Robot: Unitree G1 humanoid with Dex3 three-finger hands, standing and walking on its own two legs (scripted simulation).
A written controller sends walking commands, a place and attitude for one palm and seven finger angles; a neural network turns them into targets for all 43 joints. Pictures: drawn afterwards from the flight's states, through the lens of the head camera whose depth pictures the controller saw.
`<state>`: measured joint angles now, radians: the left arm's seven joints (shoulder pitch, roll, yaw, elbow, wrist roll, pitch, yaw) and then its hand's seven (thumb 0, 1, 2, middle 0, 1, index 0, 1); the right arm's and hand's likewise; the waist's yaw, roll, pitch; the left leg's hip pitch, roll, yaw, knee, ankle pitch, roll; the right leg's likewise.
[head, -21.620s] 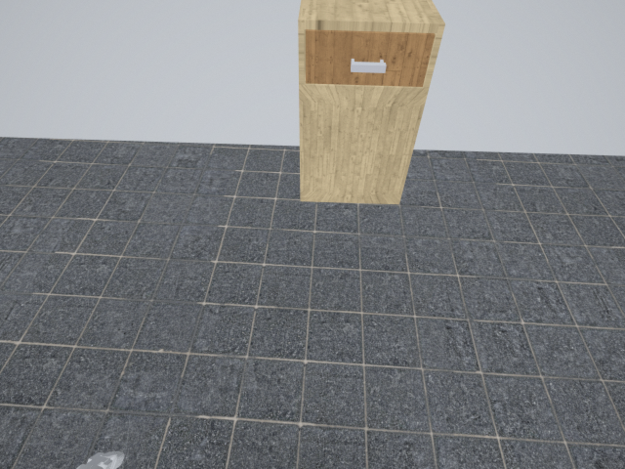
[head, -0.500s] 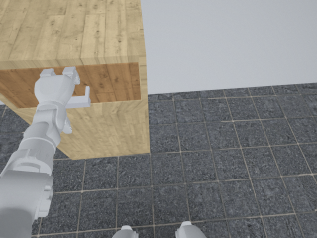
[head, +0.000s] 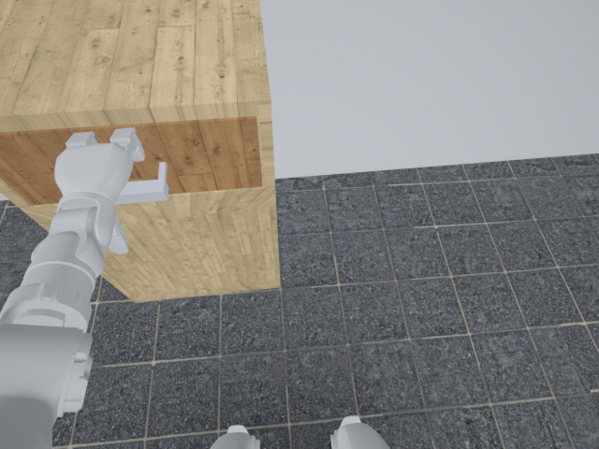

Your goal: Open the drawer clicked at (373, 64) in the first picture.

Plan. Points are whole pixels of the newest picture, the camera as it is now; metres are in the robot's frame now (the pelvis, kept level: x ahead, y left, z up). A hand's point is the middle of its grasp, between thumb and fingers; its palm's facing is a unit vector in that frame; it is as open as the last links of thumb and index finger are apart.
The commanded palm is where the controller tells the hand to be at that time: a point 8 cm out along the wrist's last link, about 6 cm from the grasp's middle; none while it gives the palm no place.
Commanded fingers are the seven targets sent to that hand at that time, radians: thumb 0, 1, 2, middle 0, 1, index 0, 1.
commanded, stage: re-aim the fingers above the handle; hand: left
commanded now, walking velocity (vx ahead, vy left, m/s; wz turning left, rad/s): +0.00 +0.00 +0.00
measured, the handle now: (130, 181) +0.53 +0.26 -0.04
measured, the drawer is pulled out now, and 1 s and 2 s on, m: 0.00 0.00 0.00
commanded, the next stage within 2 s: lower the fingers behind the handle in 1.32 s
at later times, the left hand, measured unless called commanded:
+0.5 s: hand (112, 190) +0.48 +0.25 +0.01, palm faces -0.09 +0.00 -1.00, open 13.8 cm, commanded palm +0.47 +0.25 +0.07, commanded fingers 0.00 -0.50 0.30 -0.30 -1.20 -0.30 -1.20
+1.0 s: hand (113, 190) +0.48 +0.25 +0.01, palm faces -0.09 -0.02 -1.00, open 13.8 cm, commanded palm +0.46 +0.25 +0.07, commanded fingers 0.00 -0.50 0.30 -0.30 -1.20 -0.30 -1.20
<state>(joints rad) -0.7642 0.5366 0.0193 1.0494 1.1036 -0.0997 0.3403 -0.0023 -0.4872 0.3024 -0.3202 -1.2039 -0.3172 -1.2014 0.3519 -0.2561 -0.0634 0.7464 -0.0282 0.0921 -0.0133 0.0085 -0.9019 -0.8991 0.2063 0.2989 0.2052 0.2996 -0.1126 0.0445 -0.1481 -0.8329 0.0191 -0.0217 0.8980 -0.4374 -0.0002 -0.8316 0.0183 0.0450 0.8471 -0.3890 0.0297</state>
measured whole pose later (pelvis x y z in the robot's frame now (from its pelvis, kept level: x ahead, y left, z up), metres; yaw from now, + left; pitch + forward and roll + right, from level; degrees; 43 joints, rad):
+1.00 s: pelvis +0.00 +0.00 +0.00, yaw +0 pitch +22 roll -2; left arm -0.78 0.55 0.02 1.06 1.10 -0.11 0.31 0.00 -0.49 0.30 -0.32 -1.20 -0.32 -1.20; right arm 0.34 -0.26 -0.05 0.73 -0.03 0.09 -0.02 0.01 -0.90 -0.90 0.21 0.30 0.21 0.30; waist -0.12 0.04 -0.15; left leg -0.84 0.02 -0.02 0.90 -0.44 0.00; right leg -0.84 0.02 0.05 0.84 -0.39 0.03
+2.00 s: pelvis -0.01 +0.00 -0.02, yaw +0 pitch +26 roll -2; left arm -0.84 0.56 0.03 1.12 1.13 -0.08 0.37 0.00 -0.49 0.30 -0.32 -1.20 -0.32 -1.20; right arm 0.32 -0.25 -0.05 0.75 -0.05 0.07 -0.01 0.01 -0.90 -0.90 0.21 0.30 0.21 0.30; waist -0.14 0.04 -0.16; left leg -1.00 0.02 -0.03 1.03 -0.48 0.00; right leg -0.99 0.02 0.04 0.96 -0.42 0.04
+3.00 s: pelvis -0.03 +0.00 -0.05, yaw +0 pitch +29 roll -3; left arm -0.89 0.61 0.05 1.12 1.13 -0.10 0.36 0.00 -0.49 0.30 -0.31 -1.20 -0.32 -1.20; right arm 0.32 -0.25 -0.02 0.74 -0.05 0.03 -0.02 0.01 -0.90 -0.90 0.21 0.30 0.21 0.30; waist -0.16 0.05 -0.17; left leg -1.19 0.02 -0.04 1.19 -0.51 0.00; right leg -1.18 0.03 0.03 1.13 -0.46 0.03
